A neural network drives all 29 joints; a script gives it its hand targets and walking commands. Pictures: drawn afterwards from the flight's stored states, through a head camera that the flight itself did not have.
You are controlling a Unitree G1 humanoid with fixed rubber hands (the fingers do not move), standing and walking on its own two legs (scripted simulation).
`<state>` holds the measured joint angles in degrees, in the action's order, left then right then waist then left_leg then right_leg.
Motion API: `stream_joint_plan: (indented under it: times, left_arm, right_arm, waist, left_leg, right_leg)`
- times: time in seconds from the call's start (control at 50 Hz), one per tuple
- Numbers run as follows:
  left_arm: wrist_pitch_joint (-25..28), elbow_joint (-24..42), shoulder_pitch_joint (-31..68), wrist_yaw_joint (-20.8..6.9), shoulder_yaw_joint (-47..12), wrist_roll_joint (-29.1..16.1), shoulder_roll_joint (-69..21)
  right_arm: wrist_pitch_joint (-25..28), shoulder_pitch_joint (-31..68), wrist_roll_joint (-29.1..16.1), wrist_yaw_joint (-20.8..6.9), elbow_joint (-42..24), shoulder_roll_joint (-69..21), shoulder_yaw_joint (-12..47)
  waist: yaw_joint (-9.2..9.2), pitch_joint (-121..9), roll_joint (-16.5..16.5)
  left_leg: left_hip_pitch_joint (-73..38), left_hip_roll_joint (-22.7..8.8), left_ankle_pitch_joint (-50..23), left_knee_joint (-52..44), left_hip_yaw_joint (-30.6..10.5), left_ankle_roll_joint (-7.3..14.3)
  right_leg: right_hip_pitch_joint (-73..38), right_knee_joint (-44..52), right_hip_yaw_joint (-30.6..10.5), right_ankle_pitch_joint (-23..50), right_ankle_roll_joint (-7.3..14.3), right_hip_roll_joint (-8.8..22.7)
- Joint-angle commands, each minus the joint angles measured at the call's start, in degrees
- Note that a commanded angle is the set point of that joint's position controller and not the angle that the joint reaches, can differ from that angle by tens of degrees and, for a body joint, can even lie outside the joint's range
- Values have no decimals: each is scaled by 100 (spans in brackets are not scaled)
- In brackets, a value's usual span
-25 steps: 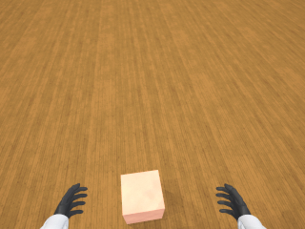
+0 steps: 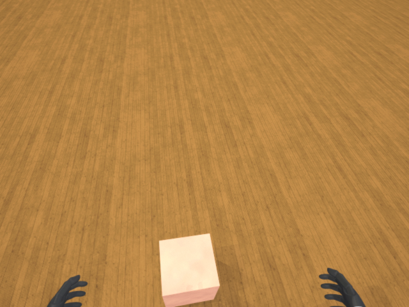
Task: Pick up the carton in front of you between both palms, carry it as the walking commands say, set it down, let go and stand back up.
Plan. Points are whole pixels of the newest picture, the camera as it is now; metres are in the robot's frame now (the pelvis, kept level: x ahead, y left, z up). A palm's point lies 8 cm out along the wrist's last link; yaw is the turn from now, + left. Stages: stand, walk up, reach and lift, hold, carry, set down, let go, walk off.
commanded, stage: stand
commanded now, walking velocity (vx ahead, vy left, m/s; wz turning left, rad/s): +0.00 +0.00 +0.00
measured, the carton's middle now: (187, 271) +0.35 +0.03 -0.65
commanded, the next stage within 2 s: none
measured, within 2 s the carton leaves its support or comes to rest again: neither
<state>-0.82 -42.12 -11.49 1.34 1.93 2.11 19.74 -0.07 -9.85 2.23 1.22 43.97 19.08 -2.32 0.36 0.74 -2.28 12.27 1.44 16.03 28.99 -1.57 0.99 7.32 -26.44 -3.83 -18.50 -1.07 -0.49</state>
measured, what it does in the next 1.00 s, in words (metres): stands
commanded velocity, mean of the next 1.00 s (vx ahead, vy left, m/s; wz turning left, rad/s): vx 0.00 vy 0.00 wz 0.00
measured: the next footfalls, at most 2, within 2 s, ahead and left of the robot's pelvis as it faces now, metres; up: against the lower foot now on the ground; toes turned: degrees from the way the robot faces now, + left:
none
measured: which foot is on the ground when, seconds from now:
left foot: down 0.00-1.00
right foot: down 0.00-1.00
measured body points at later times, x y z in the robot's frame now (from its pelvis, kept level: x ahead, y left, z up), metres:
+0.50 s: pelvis -0.01 +0.00 +0.01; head -0.01 +0.01 +0.45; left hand +0.11 +0.30 -0.11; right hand +0.11 -0.31 -0.09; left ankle -0.01 +0.11 -0.74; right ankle -0.05 -0.14 -0.74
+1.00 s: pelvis -0.02 +0.00 +0.01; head -0.02 +0.01 +0.46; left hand +0.08 +0.31 -0.11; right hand +0.08 -0.32 -0.10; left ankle -0.01 +0.11 -0.74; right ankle -0.05 -0.14 -0.74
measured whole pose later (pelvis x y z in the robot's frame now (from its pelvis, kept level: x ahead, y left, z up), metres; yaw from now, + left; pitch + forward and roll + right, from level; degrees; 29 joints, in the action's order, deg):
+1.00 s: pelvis -0.02 +0.00 +0.01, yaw +0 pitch -2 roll +0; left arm 0.5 -55.7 -9.2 0.9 0.6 1.3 22.0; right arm 0.5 -7.3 1.0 0.7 57.9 21.5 -0.7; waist 0.3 1.6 -1.1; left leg 8.6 1.1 11.0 22.1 -1.8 0.6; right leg 3.9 -20.1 -3.4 -13.7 -1.0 -0.2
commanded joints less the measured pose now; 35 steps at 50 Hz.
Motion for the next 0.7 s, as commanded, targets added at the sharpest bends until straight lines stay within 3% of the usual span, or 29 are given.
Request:
stream_joint_plan:
  times: [0.0, 0.68]
  left_arm:
    - [107, 227, 147, 29, 160, -5, 763]
    - [172, -844, 316, -3, 67, -50, 1059]
  right_arm:
    - [88, 176, -15, 31, -233, 919, -194]
    - [108, 418, -96, -9, 866, 1167, -49]
  waist:
    - [-7, -354, 335]
    - [-16, -39, 225]
  left_leg:
    - [-413, -599, -1919, -410, -506, 25]
    - [-536, -688, -1217, -944, -597, 53]
  right_leg:
    - [116, 284, -204, 1546, 87, 378]
    - [40, 862, -368, 1220, 151, 563]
